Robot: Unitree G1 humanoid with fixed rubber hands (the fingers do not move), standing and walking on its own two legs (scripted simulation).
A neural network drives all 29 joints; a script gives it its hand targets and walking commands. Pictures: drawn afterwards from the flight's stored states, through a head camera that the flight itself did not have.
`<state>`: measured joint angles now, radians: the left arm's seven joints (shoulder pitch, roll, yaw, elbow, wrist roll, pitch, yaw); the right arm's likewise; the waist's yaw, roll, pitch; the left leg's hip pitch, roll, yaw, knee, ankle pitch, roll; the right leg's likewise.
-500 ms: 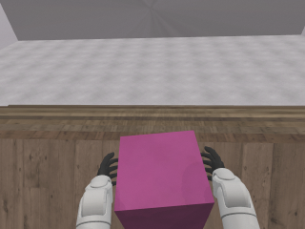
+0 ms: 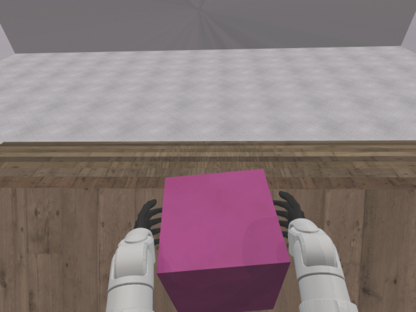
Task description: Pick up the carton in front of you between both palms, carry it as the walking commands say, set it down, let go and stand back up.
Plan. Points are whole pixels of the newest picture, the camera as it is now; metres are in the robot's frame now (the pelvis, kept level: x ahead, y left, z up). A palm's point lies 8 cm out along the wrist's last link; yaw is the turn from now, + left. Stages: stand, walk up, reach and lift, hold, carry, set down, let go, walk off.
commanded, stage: hold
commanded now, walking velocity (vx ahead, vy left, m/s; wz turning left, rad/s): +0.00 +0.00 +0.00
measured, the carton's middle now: (220, 245) +0.31 +0.00 -0.02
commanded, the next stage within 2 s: carry in 0.50 s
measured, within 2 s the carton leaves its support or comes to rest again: neither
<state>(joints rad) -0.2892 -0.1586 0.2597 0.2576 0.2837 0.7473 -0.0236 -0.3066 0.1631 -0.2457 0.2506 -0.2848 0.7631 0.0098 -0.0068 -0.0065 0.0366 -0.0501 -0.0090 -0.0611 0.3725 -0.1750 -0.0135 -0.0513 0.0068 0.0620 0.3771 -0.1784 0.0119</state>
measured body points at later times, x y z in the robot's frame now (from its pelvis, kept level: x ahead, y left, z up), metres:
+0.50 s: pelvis +0.01 +0.00 +0.00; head -0.03 +0.00 +0.45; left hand +0.31 +0.15 +0.04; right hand +0.31 -0.15 +0.05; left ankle +0.03 +0.13 -0.74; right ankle +0.03 -0.13 -0.74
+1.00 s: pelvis +0.15 -0.01 -0.01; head +0.13 -0.01 +0.44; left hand +0.42 +0.15 +0.07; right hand +0.44 -0.15 +0.07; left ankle +0.16 +0.10 -0.75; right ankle +0.04 -0.12 -0.73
